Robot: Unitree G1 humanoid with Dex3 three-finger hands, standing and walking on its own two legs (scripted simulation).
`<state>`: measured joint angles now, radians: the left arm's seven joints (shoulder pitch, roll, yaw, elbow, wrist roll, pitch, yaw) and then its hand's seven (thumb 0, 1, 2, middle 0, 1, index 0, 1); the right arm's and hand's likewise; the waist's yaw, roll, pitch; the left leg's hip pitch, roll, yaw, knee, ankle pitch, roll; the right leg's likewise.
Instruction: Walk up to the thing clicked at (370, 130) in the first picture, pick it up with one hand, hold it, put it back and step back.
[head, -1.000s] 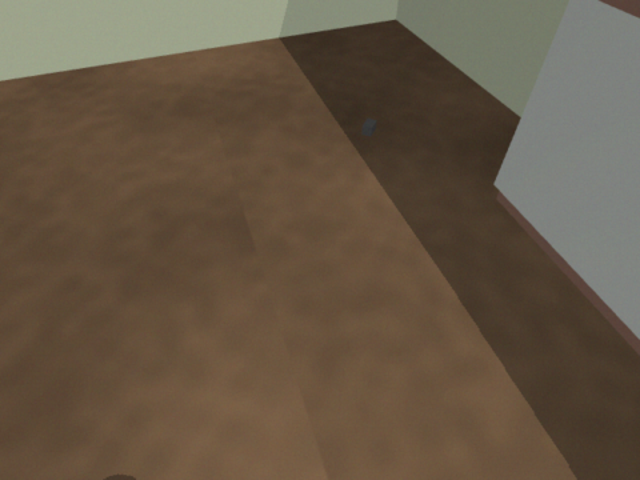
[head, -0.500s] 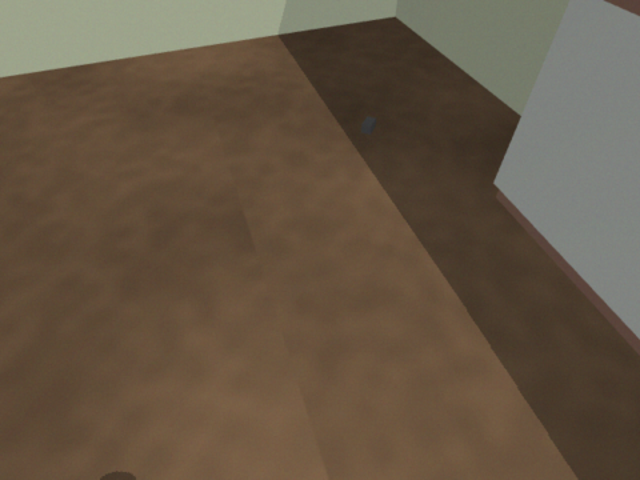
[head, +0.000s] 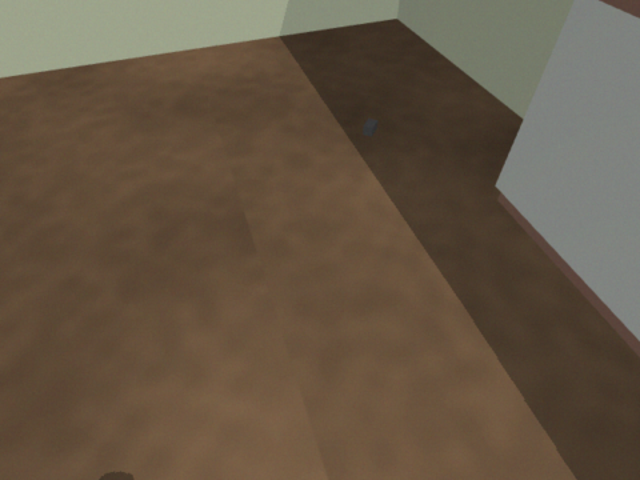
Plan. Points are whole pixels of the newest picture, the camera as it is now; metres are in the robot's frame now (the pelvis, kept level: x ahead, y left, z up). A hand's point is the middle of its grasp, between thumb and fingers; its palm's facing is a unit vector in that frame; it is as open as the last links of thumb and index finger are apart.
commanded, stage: stand
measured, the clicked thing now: (370, 127) +1.97 -0.27 -0.76
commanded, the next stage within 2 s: walk up in 0.12 s
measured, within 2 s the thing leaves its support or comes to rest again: neither
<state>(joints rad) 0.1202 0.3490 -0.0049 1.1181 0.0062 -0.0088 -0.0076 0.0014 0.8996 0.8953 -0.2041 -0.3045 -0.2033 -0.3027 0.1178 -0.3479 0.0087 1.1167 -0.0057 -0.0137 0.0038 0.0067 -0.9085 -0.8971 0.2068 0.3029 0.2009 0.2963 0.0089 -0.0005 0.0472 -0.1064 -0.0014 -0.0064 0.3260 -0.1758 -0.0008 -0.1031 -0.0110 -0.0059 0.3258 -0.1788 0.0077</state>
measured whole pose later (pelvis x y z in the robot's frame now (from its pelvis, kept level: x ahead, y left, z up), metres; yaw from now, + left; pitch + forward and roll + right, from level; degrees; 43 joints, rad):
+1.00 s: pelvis +0.00 -0.02 -0.03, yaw +21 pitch -2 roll +1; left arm 0.19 0.37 0.06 0.92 0.02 0.03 -0.02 0.00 0.90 0.90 -0.20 -0.30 -0.20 -0.30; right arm 0.18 -0.40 -0.04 0.85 0.00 0.02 -0.03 0.01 -0.91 -0.90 0.21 0.30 0.20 0.30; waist 0.03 0.02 0.12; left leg -0.42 -0.03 -0.10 0.90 -0.51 0.01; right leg -0.27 -0.06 -0.03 0.69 -0.38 0.01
